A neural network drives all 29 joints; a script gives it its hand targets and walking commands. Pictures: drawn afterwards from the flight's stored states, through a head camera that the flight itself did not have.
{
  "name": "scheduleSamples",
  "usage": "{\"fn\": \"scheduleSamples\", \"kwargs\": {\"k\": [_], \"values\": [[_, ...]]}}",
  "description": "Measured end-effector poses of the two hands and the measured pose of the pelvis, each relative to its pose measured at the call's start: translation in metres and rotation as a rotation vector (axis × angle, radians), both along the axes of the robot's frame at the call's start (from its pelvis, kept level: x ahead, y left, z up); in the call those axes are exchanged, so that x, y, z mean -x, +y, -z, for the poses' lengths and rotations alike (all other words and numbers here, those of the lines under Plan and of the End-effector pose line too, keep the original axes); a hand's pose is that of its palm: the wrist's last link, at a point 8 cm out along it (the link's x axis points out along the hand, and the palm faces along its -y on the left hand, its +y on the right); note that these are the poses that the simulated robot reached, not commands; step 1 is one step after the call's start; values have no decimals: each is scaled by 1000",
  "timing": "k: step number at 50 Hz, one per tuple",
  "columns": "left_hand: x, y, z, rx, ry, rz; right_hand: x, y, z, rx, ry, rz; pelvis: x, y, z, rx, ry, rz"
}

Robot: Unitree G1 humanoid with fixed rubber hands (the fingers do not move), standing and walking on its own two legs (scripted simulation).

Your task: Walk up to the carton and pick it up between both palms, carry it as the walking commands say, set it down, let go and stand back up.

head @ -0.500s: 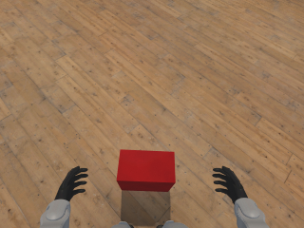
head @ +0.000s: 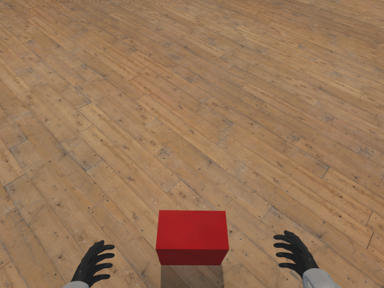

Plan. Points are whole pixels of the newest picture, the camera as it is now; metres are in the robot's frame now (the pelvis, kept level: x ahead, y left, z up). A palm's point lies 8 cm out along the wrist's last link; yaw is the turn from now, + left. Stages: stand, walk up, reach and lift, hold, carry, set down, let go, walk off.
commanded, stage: let go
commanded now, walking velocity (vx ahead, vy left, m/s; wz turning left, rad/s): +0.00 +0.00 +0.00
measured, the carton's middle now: (191, 239) +0.39 -0.02 -0.63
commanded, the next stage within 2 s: stand in 0.02 s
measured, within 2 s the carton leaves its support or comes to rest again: neither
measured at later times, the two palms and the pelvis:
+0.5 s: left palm out of the picture +0.11 +0.28 -0.11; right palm out of the picture +0.11 -0.28 -0.11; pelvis +0.02 +0.00 +0.00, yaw +0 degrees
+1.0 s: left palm out of the picture -0.01 +0.26 -0.12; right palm out of the picture +0.02 -0.30 -0.11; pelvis -0.04 -0.02 +0.01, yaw +0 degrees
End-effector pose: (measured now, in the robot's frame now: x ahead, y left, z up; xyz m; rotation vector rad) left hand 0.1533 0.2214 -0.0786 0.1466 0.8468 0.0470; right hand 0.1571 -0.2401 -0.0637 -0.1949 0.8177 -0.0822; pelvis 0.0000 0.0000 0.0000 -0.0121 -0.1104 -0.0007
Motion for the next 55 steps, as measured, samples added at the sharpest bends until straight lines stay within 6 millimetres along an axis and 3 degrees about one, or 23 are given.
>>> {"fn": "scheduleSamples", "kwargs": {"k": [3,7,12,17,28,35,50,55], "values": [[-5,4,0,-28,-2,2,-2,3,4,-12,2,20,-4,3,0,1,22,6],[-4,26,7,-102,21,-32,5,-4,20,16,38,59,-12,4,1,-3,64,5],[9,56,11,-173,60,-93,25,-21,32,67,112,108,-23,3,2,-4,89,-2],[26,69,18,-211,137,-111,40,-31,41,91,194,131,-28,1,2,-6,107,-2],[52,46,32,-177,214,-120,49,-38,43,104,213,135,-22,-5,-1,-9,85,-8],[75,38,35,-166,232,-123,64,-40,41,92,209,139,-7,-11,-4,-10,62,-8],[163,42,39,-179,359,-155,137,-57,49,108,322,160,36,-17,-6,-10,37,-9],[183,38,40,-170,399,-152,159,-58,54,99,365,170,46,-18,-6,-14,40,-3]]}}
